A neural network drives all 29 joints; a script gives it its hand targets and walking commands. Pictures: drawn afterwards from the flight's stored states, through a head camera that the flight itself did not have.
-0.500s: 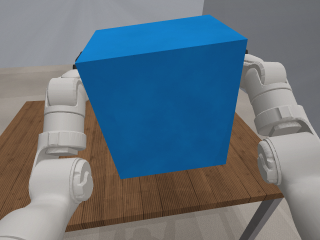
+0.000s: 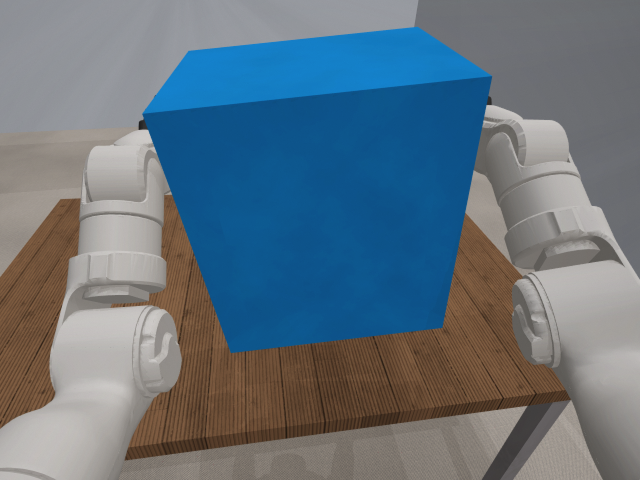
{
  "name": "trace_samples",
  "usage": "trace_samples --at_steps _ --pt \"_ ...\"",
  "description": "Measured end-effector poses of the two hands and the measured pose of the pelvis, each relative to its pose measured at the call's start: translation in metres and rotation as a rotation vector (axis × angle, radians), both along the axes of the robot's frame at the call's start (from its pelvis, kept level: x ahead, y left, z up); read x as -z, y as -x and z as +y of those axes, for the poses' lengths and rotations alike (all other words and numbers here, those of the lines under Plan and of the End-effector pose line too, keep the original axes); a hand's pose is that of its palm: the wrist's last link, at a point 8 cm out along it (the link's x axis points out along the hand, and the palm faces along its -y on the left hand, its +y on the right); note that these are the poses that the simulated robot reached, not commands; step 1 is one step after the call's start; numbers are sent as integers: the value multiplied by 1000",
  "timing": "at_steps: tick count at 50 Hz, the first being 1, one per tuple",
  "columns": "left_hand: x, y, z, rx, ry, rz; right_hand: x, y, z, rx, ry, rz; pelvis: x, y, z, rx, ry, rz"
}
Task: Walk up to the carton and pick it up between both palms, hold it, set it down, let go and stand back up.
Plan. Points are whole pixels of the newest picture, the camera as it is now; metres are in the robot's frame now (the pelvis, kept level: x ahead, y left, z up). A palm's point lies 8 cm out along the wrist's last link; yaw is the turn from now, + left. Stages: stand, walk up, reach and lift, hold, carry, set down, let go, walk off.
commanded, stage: hold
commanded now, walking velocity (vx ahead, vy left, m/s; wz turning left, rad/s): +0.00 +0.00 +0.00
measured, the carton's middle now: (321, 195) +0.36 +0.00 +0.26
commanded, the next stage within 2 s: none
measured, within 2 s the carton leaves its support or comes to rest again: neither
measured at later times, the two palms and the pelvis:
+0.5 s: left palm (164, 150) +0.38 +0.18 +0.30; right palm (476, 125) +0.38 -0.18 +0.34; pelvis +0.00 +0.00 +0.00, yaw +0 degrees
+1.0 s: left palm (160, 147) +0.37 +0.18 +0.31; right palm (478, 120) +0.37 -0.17 +0.34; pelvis +0.00 +0.00 +0.00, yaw +0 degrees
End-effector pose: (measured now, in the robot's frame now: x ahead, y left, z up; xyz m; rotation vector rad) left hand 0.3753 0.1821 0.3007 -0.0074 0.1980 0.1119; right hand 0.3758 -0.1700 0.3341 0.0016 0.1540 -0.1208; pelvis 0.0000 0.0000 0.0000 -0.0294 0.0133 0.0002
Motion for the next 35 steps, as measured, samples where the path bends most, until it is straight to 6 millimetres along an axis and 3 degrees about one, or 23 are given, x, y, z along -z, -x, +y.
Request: trace_samples --at_steps 17,35 --pt "-1 -3 -6 14 6 -5 -7 1 -5 13 -7 -2 0 -3 0 3 0 4" --pt "-1 0 -5 6 0 -8 -1 1 -5 3 -9 -3 0 -3 0 3 1 0"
